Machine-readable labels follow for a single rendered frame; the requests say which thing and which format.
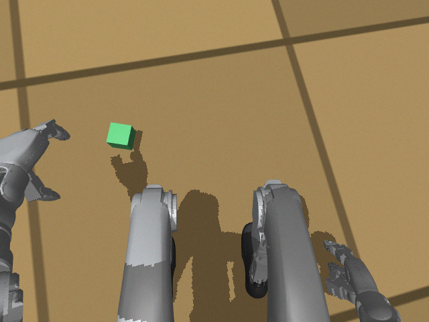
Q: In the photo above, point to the left robot hand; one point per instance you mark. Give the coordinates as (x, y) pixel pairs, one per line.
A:
(24, 148)

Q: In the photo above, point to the left robot arm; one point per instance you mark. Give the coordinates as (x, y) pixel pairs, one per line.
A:
(13, 182)

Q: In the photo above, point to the right robot foot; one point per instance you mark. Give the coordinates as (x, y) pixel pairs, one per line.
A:
(254, 289)

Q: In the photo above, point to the cube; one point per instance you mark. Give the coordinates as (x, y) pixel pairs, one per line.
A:
(121, 136)

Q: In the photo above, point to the right robot arm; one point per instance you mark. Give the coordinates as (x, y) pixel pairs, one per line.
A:
(372, 306)

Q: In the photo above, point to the right robot hand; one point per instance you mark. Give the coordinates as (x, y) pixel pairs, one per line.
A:
(348, 281)

